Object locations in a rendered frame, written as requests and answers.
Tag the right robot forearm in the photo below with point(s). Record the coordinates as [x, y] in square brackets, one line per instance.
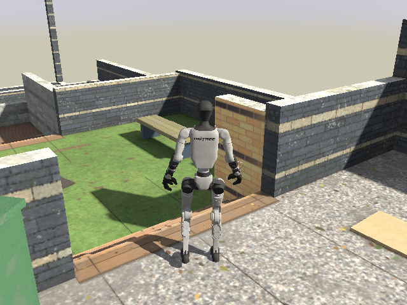
[234, 167]

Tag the robot right shin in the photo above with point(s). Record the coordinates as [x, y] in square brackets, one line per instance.
[216, 233]

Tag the left robot forearm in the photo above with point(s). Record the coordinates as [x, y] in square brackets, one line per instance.
[171, 168]

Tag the right robot thigh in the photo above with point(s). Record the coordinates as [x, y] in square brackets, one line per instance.
[217, 197]

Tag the left robot hand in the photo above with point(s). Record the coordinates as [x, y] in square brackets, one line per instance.
[168, 181]

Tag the right robot hand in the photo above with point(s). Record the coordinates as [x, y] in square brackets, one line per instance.
[232, 176]

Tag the right robot upper arm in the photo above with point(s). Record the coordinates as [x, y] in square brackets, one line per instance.
[228, 148]

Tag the left robot upper arm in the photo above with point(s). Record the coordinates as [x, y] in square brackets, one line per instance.
[180, 144]

